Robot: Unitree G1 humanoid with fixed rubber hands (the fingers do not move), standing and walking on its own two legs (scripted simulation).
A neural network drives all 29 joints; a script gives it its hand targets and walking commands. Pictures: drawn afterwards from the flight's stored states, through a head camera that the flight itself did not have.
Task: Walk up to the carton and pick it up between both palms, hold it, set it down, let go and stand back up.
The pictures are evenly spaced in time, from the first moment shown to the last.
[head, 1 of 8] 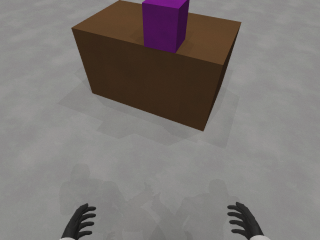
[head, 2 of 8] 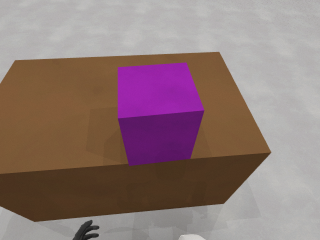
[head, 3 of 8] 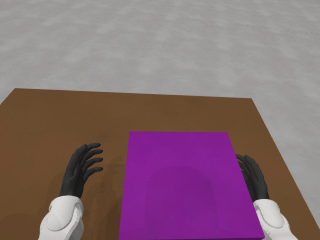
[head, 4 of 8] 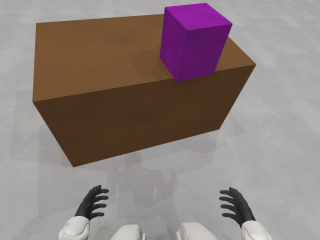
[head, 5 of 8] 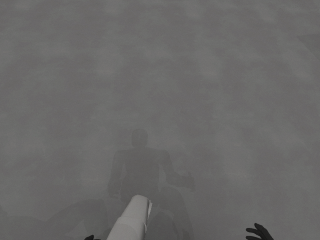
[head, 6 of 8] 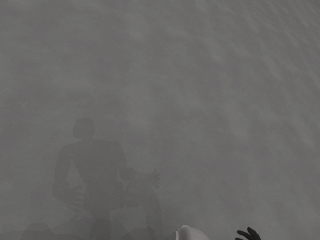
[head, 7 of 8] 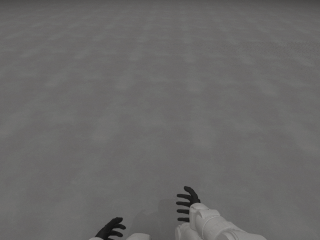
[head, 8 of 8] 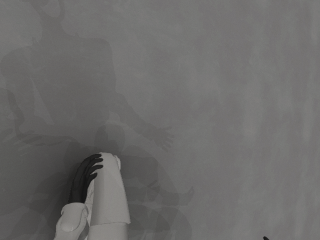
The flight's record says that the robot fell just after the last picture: yes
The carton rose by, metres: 0.02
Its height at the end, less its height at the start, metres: +0.00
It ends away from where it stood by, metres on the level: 0.02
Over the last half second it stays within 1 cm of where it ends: yes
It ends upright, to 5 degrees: yes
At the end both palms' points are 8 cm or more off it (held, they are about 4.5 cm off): yes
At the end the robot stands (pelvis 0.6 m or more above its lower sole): no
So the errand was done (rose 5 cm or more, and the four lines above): no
